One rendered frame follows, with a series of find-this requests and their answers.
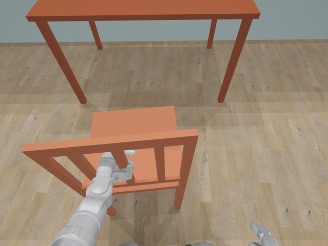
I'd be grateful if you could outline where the chair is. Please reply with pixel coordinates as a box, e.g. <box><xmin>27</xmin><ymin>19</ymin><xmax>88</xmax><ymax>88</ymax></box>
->
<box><xmin>22</xmin><ymin>106</ymin><xmax>199</xmax><ymax>216</ymax></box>

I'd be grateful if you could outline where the robot left forearm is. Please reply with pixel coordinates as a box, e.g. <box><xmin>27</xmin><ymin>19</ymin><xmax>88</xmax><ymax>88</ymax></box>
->
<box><xmin>49</xmin><ymin>175</ymin><xmax>113</xmax><ymax>246</ymax></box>

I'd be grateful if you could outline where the robot right hand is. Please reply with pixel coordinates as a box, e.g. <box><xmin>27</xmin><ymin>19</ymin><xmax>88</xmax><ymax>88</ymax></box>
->
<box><xmin>248</xmin><ymin>222</ymin><xmax>279</xmax><ymax>246</ymax></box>

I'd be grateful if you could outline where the robot left hand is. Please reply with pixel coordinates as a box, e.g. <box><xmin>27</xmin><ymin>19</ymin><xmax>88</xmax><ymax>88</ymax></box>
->
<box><xmin>96</xmin><ymin>150</ymin><xmax>135</xmax><ymax>183</ymax></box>

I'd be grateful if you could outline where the table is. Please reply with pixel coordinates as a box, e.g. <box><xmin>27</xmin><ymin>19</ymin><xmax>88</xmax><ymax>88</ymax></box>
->
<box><xmin>26</xmin><ymin>0</ymin><xmax>260</xmax><ymax>104</ymax></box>

